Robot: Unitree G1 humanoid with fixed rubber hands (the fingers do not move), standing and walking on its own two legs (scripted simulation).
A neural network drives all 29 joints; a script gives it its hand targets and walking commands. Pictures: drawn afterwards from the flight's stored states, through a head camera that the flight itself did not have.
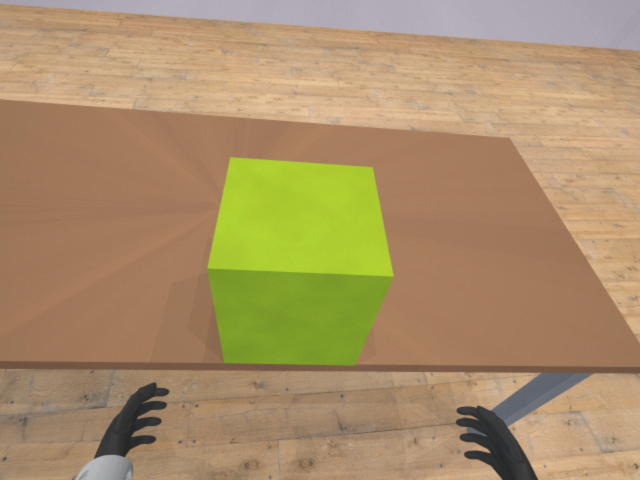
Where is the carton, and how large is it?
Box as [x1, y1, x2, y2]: [207, 157, 393, 365]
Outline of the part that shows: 230,157 207,267 224,362 354,365 393,276 372,167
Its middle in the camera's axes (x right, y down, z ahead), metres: -0.03 +0.05 +0.59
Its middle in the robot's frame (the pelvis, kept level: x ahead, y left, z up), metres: +0.42 +0.05 -0.01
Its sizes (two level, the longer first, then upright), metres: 0.210 0.200 0.250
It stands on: a table, 0.64 m high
